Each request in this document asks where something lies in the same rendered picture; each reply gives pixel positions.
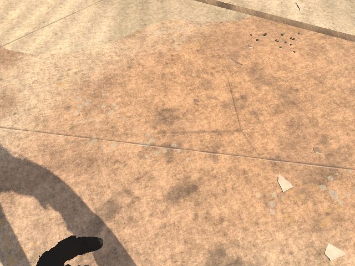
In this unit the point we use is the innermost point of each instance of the left robot hand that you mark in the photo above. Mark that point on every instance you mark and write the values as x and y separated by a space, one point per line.
69 248

